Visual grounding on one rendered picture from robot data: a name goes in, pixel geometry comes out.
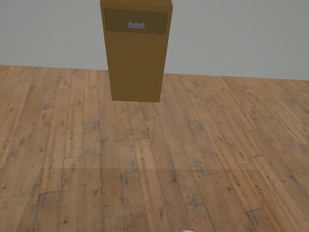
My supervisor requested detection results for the drawer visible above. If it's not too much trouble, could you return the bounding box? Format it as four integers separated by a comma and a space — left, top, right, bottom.
104, 8, 168, 35

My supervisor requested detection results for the handle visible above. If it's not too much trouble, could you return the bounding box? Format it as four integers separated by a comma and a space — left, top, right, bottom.
128, 21, 145, 29

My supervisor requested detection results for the cabinet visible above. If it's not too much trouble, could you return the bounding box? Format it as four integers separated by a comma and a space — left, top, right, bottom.
99, 0, 173, 102

